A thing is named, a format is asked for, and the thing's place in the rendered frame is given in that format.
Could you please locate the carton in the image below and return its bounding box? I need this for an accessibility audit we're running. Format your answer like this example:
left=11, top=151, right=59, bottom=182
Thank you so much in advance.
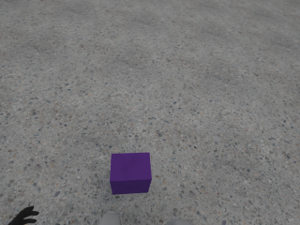
left=110, top=152, right=152, bottom=195

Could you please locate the robot left hand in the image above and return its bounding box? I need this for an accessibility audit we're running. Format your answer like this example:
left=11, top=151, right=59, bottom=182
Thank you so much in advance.
left=8, top=205, right=39, bottom=225

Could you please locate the left robot thigh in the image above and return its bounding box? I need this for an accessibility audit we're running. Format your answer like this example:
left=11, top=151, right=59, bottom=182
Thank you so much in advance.
left=98, top=213, right=122, bottom=225

